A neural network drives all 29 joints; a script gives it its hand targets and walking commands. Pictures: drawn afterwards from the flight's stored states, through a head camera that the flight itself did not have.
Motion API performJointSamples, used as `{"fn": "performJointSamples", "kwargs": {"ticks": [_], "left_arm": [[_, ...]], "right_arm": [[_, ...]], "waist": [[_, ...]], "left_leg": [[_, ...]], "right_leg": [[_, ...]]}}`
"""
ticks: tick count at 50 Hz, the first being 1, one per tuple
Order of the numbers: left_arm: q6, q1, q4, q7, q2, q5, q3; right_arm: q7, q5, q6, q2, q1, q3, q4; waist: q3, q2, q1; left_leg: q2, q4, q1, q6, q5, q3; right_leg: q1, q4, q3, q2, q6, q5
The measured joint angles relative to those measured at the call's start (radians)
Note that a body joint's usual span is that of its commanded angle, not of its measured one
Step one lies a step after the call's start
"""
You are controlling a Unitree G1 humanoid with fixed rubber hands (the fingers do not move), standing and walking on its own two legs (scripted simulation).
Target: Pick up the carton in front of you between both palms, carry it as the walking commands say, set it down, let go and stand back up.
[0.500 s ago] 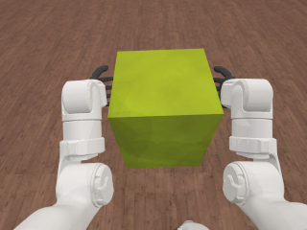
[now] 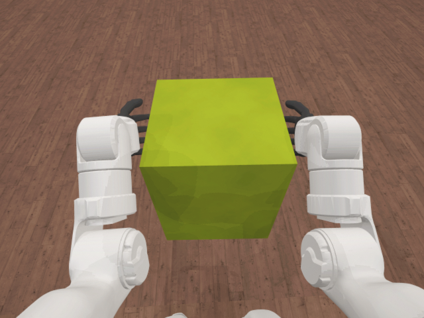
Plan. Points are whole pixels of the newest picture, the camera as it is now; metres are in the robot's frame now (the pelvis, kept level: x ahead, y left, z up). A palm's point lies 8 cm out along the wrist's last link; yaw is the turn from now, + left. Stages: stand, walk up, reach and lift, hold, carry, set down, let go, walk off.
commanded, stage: carry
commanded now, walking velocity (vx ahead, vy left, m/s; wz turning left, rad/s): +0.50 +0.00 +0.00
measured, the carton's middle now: (216, 164) +0.38 -0.01 +0.07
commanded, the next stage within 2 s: none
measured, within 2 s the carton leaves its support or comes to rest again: neither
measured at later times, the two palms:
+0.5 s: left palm (146, 50) +0.64 +0.13 +0.17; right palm (272, 42) +0.67 -0.17 +0.16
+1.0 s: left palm (148, 21) +0.89 +0.16 +0.12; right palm (248, 21) +0.87 -0.14 +0.13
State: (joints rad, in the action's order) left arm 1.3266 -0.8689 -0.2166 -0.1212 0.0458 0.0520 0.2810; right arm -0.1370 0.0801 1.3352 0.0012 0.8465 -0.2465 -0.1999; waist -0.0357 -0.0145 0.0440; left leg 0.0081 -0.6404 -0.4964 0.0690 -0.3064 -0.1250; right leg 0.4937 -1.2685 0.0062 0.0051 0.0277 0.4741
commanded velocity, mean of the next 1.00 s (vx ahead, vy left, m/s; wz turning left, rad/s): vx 0.50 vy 0.00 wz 0.00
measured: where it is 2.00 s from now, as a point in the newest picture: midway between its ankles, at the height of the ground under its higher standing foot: (204, 138)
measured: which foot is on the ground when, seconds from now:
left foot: down 0.00-0.32, up 0.34-0.74, down 0.76-1.00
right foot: up 0.00-0.28, down 0.30-0.76, up 0.78-1.00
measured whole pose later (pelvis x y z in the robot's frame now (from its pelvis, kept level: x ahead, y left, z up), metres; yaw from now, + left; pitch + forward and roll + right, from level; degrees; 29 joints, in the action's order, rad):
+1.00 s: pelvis +0.58 +0.02 +0.05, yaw -1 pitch +5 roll -2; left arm 1.21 -0.38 0.13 -0.10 -0.13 0.11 0.20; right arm -0.12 0.12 1.21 -0.15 0.32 -0.22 0.18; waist -0.04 0.01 0.01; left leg -0.03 -0.32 -0.24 0.06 -0.18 -0.15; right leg 0.55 -0.84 0.08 -0.05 -0.03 0.34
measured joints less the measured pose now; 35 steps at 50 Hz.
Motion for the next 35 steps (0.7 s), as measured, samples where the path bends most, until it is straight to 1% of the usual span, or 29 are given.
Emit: {"fn": "performJointSamples", "kwargs": {"ticks": [3,6,10,12,14,15,16,17,19,20,21,22,23,25,27,29,32,35], "left_arm": [[0.016,0.0,0.036,-0.001,-0.011,0.012,-0.004],[0.024,-0.006,0.097,-0.006,-0.021,0.017,-0.001],[0.03,-0.017,0.147,-0.007,-0.026,0.021,0.014],[0.031,-0.022,0.139,-0.007,-0.024,0.022,0.019],[0.028,-0.029,0.104,-0.005,-0.02,0.024,0.022],[0.024,-0.037,0.075,-0.003,-0.019,0.026,0.021],[0.013,-0.043,0.043,-0.002,-0.022,0.031,0.017],[-0.002,-0.045,0.013,-0.001,-0.03,0.038,0.009],[-0.017,-0.031,-0.023,-0.001,-0.044,0.051,-0.004],[-0.019,-0.015,-0.026,-0.001,-0.048,0.05,-0.01],[-0.018,0.003,-0.023,-0.002,-0.048,0.045,-0.015],[-0.018,0.021,-0.016,-0.003,-0.048,0.039,-0.019],[-0.019,0.038,-0.009,-0.004,-0.048,0.034,-0.021],[-0.028,0.065,0.003,-0.004,-0.05,0.025,-0.022],[-0.042,0.089,0.016,-0.005,-0.054,0.02,-0.022],[-0.058,0.109,0.029,-0.006,-0.059,0.017,-0.022],[-0.082,0.131,0.047,-0.006,-0.066,0.015,-0.029],[-0.098,0.155,0.063,-0.005,-0.075,0.019,-0.04]], "right_arm": [[-0.01,-0.032,0.01,0.009,-0.024,0.006,0.049],[-0.024,-0.049,0.012,0.01,-0.019,-0.001,0.101],[-0.028,-0.05,0.011,0.006,0.006,-0.014,0.129],[-0.027,-0.046,0.011,0.006,0.019,-0.017,0.111],[-0.025,-0.04,0.012,0.009,0.032,-0.017,0.076],[-0.021,-0.036,0.014,0.015,0.037,-0.017,0.055],[-0.017,-0.035,0.013,0.026,0.04,-0.016,0.034],[-0.01,-0.034,0.008,0.037,0.037,-0.02,0.014],[-0.001,-0.034,0.001,0.049,0.024,-0.025,-0.019],[0.0,-0.033,0.002,0.05,0.019,-0.025,-0.03],[0.001,-0.029,0.003,0.047,0.014,-0.023,-0.038],[0.001,-0.024,0.004,0.042,0.01,-0.022,-0.042],[0.001,-0.017,0.004,0.036,0.004,-0.022,-0.042],[0.001,-0.006,-0.002,0.023,-0.011,-0.02,-0.035],[0.001,0.002,-0.012,0.012,-0.031,-0.019,-0.019],[0.001,0.007,-0.023,0.003,-0.053,-0.017,0.002],[0.002,0.006,-0.042,-0.003,-0.084,-0.012,0.033],[0.003,0.001,-0.059,-0.008,-0.121,-0.009,0.06]], "waist": [[0.028,0.004,0.022],[0.045,0.002,0.031],[0.033,0.003,0.031],[0.014,0.008,0.024],[-0.01,0.02,0.012],[-0.02,0.025,0.004],[-0.025,0.038,-0.007],[-0.027,0.047,-0.022],[-0.023,0.036,-0.054],[-0.017,0.031,-0.066],[-0.011,0.028,-0.076],[-0.005,0.026,-0.084],[0.0,0.024,-0.091],[0.009,0.019,-0.1],[0.013,0.018,-0.105],[0.014,0.019,-0.106],[0.011,0.023,-0.103],[-0.007,0.025,-0.092]], "left_leg": [[-0.002,0.06,0.072,0.001,-0.014,0.008],[-0.002,0.1,0.135,-0.001,-0.04,0.012],[-0.002,0.142,0.221,-0.018,-0.091,0.019],[-0.008,0.151,0.267,-0.032,-0.129,0.023],[-0.022,0.133,0.308,-0.049,-0.182,0.028],[-0.032,0.093,0.319,-0.055,-0.216,0.028],[-0.051,0.015,0.311,-0.059,-0.244,0.03],[-0.059,-0.105,0.277,-0.059,-0.222,0.048],[-0.03,-0.386,0.168,-0.052,-0.208,0.102],[-0.018,-0.494,0.111,-0.047,-0.195,0.114],[-0.013,-0.56,0.058,-0.043,-0.172,0.117],[-0.014,-0.588,0.009,-0.042,-0.148,0.116],[-0.018,-0.587,-0.034,-0.043,-0.128,0.113],[-0.031,-0.533,-0.106,-0.05,-0.106,0.107],[-0.042,-0.44,-0.157,-0.059,-0.085,0.101],[-0.054,-0.33,-0.185,-0.065,-0.036,0.092],[-0.062,-0.159,-0.185,-0.066,0.075,0.073],[-0.052,0.015,-0.131,-0.057,0.17,0.043]], "right_leg": [[0.136,0.006,0.009,-0.011,0.006,-0.043],[0.232,0.104,0.016,-0.032,-0.001,-0.062],[0.259,0.337,0.035,-0.053,-0.007,-0.154],[0.226,0.468,0.054,-0.047,-0.002,-0.203],[0.158,0.604,0.091,-0.026,0.012,-0.244],[0.109,0.669,0.113,-0.013,0.025,-0.28],[0.084,0.68,0.128,-0.004,0.042,-0.369],[0.079,0.644,0.138,0.0,0.052,-0.377],[0.054,0.608,0.131,-0.002,0.058,-0.303],[0.031,0.617,0.126,-0.003,0.057,-0.276],[0.007,0.635,0.122,-0.004,0.056,-0.262],[-0.018,0.659,0.118,-0.006,0.047,-0.263],[-0.042,0.683,0.116,-0.007,0.045,-0.261],[-0.09,0.727,0.113,-0.009,0.048,-0.252],[-0.136,0.767,0.109,-0.012,0.046,-0.24],[-0.183,0.802,0.106,-0.013,0.04,-0.224],[-0.253,0.835,0.101,-0.012,0.024,-0.188],[-0.325,0.845,0.099,-0.014,0.001,-0.129]]}}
